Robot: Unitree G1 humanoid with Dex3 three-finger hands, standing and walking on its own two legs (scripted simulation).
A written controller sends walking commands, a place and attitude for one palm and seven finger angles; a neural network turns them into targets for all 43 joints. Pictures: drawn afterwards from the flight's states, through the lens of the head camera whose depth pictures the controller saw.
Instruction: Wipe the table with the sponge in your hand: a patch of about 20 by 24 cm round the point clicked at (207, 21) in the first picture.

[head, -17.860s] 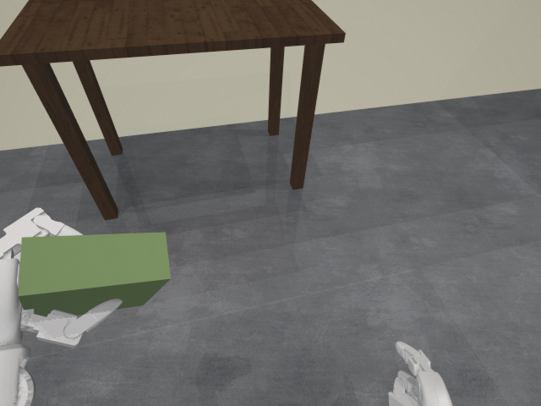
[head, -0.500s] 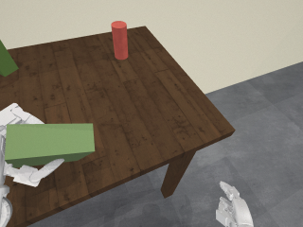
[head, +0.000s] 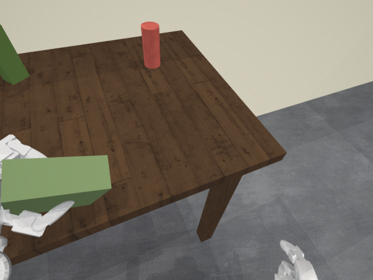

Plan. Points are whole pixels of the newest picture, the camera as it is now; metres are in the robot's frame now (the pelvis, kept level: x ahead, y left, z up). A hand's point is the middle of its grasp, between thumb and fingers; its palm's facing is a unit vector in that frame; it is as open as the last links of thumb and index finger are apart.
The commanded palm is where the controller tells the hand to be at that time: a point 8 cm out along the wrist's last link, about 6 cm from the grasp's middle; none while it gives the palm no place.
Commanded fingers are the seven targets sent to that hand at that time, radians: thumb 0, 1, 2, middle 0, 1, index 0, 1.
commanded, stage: come to a stop and stand still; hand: left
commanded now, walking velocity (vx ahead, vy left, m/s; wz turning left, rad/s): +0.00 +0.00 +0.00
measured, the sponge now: (71, 185) +0.24 +0.21 +0.13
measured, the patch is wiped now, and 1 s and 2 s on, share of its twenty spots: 0.00 0.00 0.00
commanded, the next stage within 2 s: look again from close up in 0.80 s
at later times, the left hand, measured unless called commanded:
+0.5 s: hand (7, 146) +0.25 +0.28 +0.21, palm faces +0.52 -0.76 -0.39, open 9.5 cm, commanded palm +0.16 +0.27 +0.18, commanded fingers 0.00 0.10 1.30 -1.20 -1.60 -1.20 -1.60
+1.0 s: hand (46, 181) +0.23 +0.24 +0.16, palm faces +0.31 -0.87 -0.39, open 9.5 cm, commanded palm +0.17 +0.28 +0.18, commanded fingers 0.00 0.10 1.30 -1.20 -1.60 -1.20 -1.60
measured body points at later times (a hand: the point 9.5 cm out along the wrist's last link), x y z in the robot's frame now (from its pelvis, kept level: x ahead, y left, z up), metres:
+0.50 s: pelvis -0.01 -0.01 +0.00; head +0.03 +0.00 +0.45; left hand +0.22 +0.32 +0.23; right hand +0.18 -0.22 -0.08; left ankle -0.02 +0.09 -0.73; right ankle +0.04 -0.12 -0.73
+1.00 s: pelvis +0.00 +0.00 +0.01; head +0.03 +0.02 +0.45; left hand +0.21 +0.28 +0.18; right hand +0.19 -0.22 -0.06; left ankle -0.02 +0.09 -0.73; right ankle +0.04 -0.12 -0.73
